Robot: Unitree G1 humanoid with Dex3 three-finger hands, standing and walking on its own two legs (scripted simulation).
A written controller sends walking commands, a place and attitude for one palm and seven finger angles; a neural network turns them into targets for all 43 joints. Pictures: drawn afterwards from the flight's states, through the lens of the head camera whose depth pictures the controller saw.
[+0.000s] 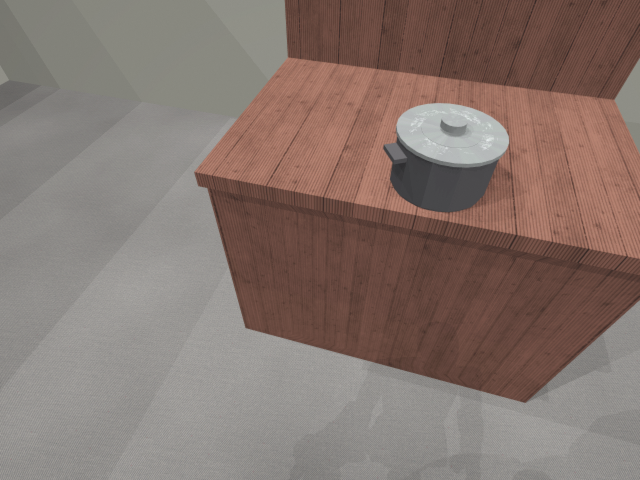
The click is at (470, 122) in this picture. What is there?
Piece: lid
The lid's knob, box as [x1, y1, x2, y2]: [440, 113, 467, 133]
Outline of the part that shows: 442,117 440,126 444,130 457,133 465,129 467,120 463,116 450,113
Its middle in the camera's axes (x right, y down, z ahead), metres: +0.25 -0.22 +0.73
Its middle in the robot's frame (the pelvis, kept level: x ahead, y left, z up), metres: +0.71 -0.21 +0.09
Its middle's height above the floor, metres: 0.86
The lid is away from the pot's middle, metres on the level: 0.00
